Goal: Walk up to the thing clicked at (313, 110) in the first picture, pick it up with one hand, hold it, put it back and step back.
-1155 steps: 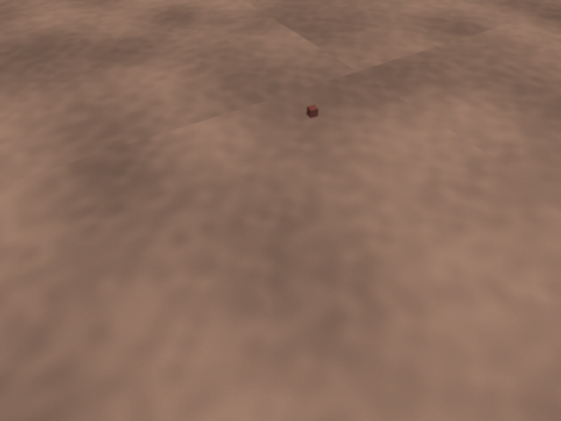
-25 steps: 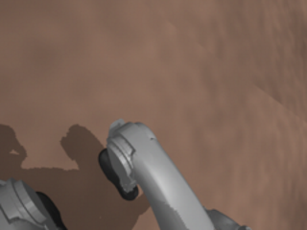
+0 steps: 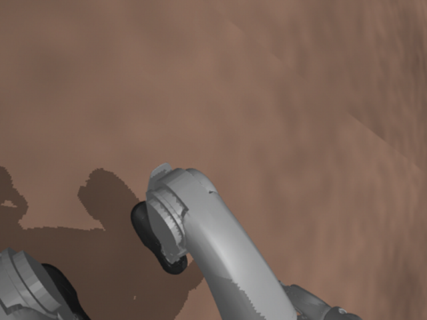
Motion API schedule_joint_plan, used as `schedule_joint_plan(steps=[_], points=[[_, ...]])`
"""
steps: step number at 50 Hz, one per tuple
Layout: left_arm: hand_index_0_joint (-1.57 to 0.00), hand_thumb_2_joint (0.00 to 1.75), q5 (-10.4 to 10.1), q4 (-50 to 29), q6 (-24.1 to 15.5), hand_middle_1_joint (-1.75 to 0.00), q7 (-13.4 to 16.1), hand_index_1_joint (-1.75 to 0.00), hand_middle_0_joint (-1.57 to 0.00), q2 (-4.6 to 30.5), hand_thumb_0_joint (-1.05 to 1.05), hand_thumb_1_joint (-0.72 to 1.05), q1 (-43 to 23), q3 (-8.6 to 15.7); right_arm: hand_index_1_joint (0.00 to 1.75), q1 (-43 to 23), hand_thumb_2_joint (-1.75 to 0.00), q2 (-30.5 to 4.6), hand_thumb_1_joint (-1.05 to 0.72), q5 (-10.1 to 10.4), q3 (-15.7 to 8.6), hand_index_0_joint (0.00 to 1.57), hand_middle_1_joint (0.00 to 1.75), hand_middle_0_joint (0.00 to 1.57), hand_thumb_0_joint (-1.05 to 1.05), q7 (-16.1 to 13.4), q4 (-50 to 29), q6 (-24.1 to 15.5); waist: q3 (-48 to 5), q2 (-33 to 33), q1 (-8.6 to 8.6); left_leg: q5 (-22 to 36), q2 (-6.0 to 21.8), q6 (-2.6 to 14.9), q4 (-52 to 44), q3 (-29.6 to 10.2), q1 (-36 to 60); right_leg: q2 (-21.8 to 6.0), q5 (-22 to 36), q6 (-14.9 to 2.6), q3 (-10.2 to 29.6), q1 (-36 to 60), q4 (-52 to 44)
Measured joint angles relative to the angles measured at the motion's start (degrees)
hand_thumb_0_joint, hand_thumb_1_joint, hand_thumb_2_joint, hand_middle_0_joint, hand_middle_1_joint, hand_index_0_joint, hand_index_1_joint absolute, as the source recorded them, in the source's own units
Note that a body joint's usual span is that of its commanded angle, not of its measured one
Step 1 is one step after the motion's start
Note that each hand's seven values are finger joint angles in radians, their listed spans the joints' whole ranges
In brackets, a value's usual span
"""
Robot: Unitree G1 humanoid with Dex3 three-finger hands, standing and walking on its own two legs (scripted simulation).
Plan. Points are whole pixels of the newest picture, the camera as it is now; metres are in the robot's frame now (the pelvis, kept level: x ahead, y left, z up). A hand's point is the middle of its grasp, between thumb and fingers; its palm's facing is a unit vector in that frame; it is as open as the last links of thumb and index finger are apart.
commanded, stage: close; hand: left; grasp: from above
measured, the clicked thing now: out of the picture +0.46 +0.34 -0.31
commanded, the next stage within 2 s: settle in 1.66 s
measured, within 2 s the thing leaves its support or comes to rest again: leaves its support in 2.00 s
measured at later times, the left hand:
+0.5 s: hand out of the picture +0.45 +0.34 -0.27, palm faces -0.23 -0.35 -0.91, open 10.9 cm
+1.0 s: hand out of the picture +0.46 +0.33 -0.27, palm faces -0.22 -0.35 -0.91, open 8.8 cm
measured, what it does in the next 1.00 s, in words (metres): stands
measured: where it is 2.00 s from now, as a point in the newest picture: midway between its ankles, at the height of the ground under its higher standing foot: (123, 281)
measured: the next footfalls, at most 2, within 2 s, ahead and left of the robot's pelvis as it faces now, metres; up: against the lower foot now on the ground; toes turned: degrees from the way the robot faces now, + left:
none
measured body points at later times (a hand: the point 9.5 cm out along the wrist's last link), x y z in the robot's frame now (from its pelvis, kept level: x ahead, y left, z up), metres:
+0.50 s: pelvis +0.00 +0.00 +0.00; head +0.30 +0.13 +0.30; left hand +0.46 +0.36 -0.22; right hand +0.02 -0.23 -0.04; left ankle +0.07 +0.13 -0.30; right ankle +0.12 -0.10 -0.30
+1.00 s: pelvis +0.00 +0.00 +0.00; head +0.31 +0.12 +0.29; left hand +0.47 +0.34 -0.22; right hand +0.02 -0.24 -0.04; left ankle +0.07 +0.13 -0.30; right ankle +0.12 -0.10 -0.30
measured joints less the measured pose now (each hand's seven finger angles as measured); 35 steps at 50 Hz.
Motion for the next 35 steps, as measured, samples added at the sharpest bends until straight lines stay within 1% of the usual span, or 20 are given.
schedule_joint_plan(steps=[10, 13, 18, 22, 26, 30, 35], points=[[-0.38, 0.73, 0.17, -0.33, 1.05, -0.82, 0.17, -0.82, -0.37, 0.59, 0.0, -0.22, 0.13, 1.26, 0.29, -0.34, -0.9, -0.19, -0.95, 0.3, 0.37, 0.19, 0.3, 0.19, 0.02, 0.19, -0.89, 0.49, -0.16, 0.21, -0.39, -0.29, 0.43, -0.02, -0.02, -0.21, 0.12, 0.38, 0.17, 0.01, -0.13, -0.13, -0.23], [-0.41, 0.7, -0.06, -0.42, 1.17, -0.8, -0.01, -0.8, -0.4, 1.04, 0.0, -0.18, 0.23, 1.7, 0.29, -0.32, -0.9, -0.12, -0.95, 0.33, 0.27, 0.19, 0.3, 0.19, 0.02, 0.16, -1.1, 0.69, 0.1, 0.1, -0.26, -0.17, 0.55, 0.11, 0.03, -0.14, 0.2, 0.48, 0.37, 0.13, -0.06, -0.08, -0.24], [-0.45, 0.65, -0.32, -0.16, 1.21, -0.77, -0.88, -0.76, -0.44, 1.37, 0.0, -0.12, 0.75, 1.75, 0.29, -0.15, -0.9, 0.03, -0.95, 0.44, 0.22, 0.19, 0.3, 0.19, 0.02, -0.14, -0.91, 0.89, 0.19, 0.09, 0.15, 0.16, 0.53, 0.35, 0.11, -0.06, 0.14, 0.49, 0.64, 0.34, 0.01, 0.04, -0.28], [-0.48, 0.61, -0.27, -0.06, 0.8, -0.74, -1.32, -0.73, -0.47, 1.19, 0.0, -0.08, 1.08, 1.23, 0.29, 0.12, -0.9, 0.08, -0.95, 0.5, 0.16, 0.19, 0.3, 0.19, 0.02, -0.41, -0.47, 0.79, 0.04, 0.14, 0.66, 0.38, 0.38, 0.48, 0.19, -0.06, 0.11, 0.39, 0.72, 0.44, -0.01, 0.23, -0.28], [-0.52, 0.58, -0.16, -0.26, 0.35, -0.71, -1.57, -0.69, -0.5, 0.61, 0.0, -0.03, 1.26, -0.04, 0.29, 0.42, -0.9, 0.15, -0.95, 0.54, 0.06, 0.19, 0.3, 0.19, 0.02, -0.63, 0.06, 0.6, -0.4, 0.17, 0.97, 0.46, 0.21, 0.47, 0.19, 0.02, 0.1, 0.22, 0.63, 0.4, 0.03, 0.34, -0.21], [-0.56, 0.54, 0.06, -0.21, 0.17, -0.66, -1.1, -0.65, -0.54, -0.16, 0.0, 0.01, 1.16, -1.1, 0.29, 0.66, -0.9, 0.13, -0.95, 0.51, -0.07, 0.19, 0.3, 0.19, 0.02, -0.68, 0.2, 0.29, -0.85, 0.09, 1.02, 0.39, 0.16, 0.29, 0.09, 0.02, 0.24, 0.15, 0.53, 0.25, 0.01, 0.4, -0.2], [-0.61, 0.49, 0.06, -0.27, 0.24, -0.61, -0.55, -0.6, -0.6, -0.4, 0.0, 0.06, 1.23, -0.81, 0.29, 0.55, -0.9, 0.09, -0.95, 0.38, -0.18, 0.19, 0.3, 0.19, 0.02, -0.61, 0.06, -0.12, -0.99, 0.13, 0.51, 0.21, 0.21, 0.09, -0.07, -0.19, 0.26, 0.19, 0.47, 0.09, -0.15, 0.29, -0.35]])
